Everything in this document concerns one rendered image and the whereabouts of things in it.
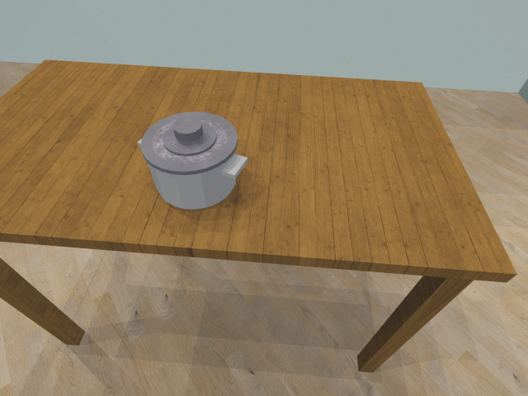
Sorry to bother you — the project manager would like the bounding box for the pot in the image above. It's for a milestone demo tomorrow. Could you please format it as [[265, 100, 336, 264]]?
[[137, 139, 248, 210]]

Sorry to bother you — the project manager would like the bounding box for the knob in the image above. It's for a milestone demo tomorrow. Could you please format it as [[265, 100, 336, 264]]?
[[173, 116, 203, 142]]

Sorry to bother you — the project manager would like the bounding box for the lid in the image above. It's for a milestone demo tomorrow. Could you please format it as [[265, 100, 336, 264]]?
[[140, 111, 238, 175]]

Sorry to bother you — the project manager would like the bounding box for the table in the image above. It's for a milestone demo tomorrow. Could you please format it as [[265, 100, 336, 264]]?
[[0, 60, 517, 373]]

